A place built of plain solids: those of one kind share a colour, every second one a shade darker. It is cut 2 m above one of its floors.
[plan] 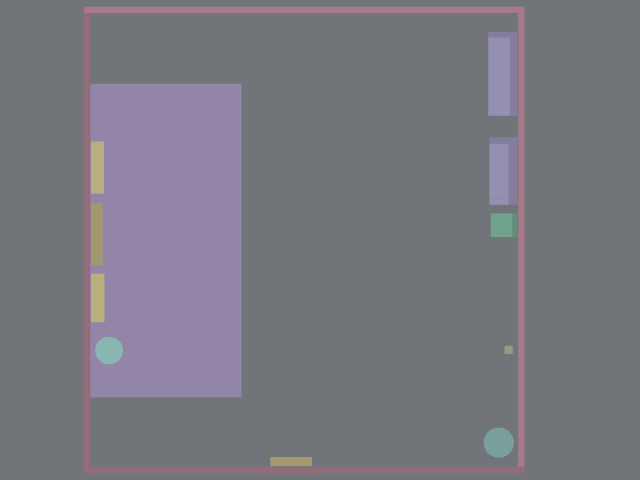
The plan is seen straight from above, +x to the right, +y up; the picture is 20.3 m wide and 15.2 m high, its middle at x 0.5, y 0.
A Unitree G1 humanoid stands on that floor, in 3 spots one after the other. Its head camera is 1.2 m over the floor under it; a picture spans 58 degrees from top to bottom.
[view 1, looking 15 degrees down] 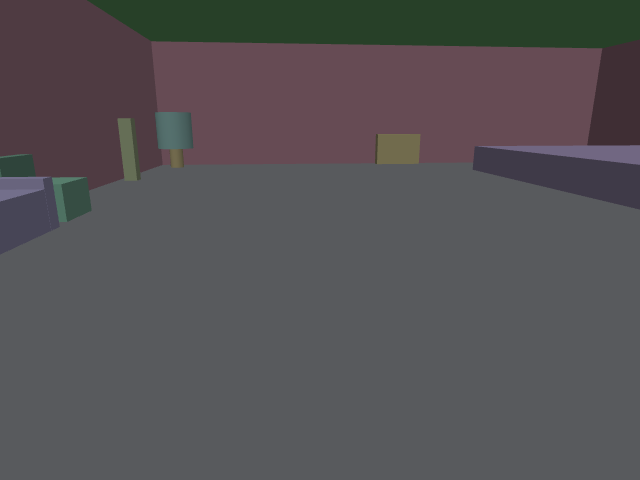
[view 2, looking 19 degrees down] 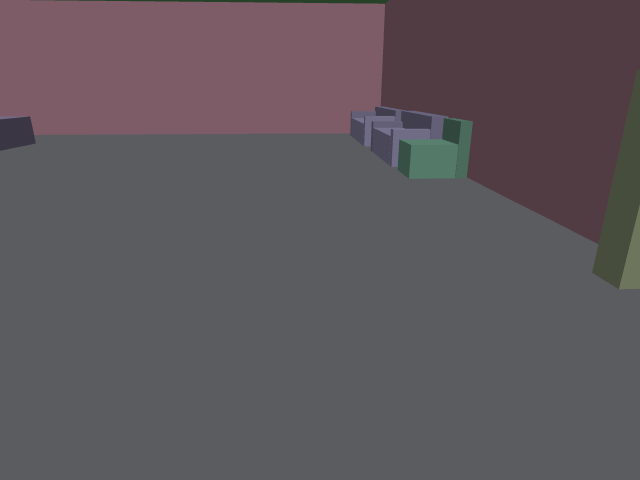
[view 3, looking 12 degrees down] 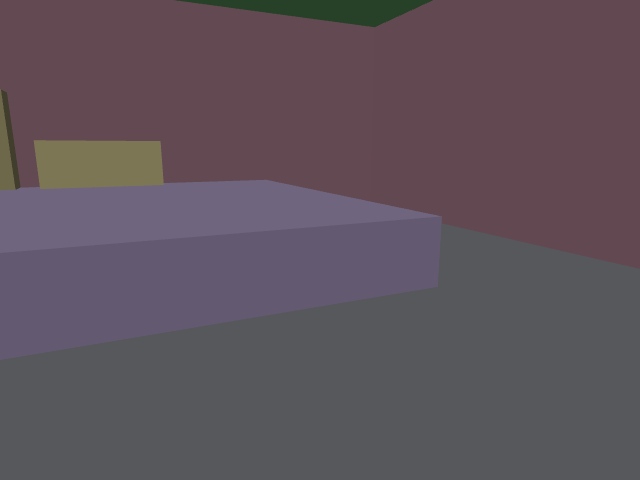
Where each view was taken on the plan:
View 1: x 3.18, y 6.46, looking -95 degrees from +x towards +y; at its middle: ground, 4.64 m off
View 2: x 4.30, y -6.03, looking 87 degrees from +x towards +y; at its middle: ground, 3.69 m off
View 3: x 0.89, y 2.46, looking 155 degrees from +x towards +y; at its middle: floor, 3.24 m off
